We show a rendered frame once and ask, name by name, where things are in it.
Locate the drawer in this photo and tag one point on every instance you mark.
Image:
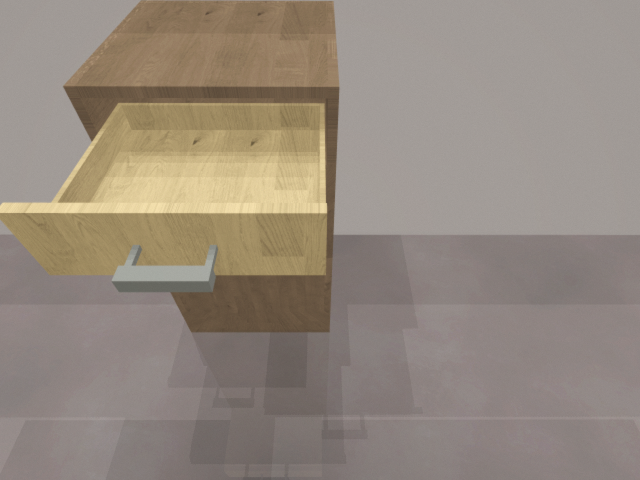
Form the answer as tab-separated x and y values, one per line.
176	178

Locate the handle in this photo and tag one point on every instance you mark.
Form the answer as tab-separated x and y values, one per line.
132	278

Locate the cabinet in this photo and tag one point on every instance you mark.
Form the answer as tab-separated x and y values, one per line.
174	51

